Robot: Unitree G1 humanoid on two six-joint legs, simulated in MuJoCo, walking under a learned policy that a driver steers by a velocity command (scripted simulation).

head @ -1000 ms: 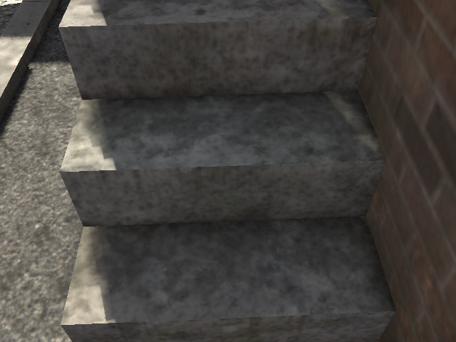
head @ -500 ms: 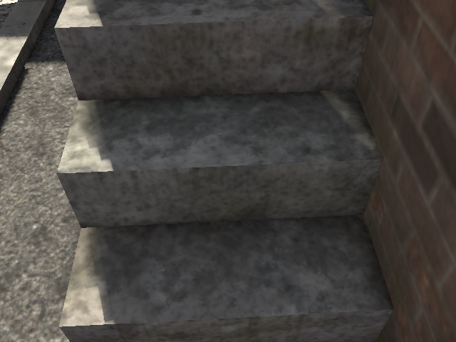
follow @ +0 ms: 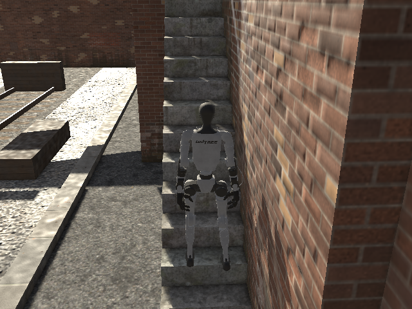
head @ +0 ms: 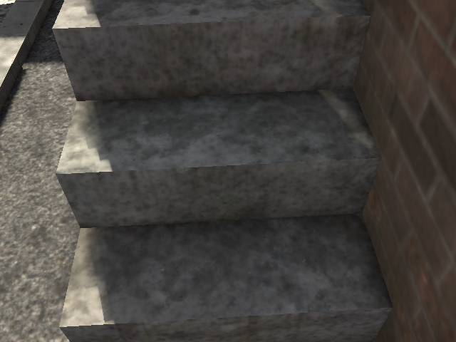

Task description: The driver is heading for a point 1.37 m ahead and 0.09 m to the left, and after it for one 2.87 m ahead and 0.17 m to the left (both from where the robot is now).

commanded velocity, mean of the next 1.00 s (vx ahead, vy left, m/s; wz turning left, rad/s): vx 0.00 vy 0.00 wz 0.00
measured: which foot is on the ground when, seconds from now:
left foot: down 0.00-1.00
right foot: down 0.00-1.00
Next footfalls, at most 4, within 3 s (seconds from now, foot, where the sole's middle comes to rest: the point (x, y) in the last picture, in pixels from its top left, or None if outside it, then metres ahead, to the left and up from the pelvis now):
2.48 left None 0.05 0.12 -0.77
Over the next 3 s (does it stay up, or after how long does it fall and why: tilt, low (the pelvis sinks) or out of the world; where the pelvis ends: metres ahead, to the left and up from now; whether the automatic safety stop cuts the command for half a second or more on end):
stays up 0.10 0.00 0.00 its command is cut before an obstacle from the start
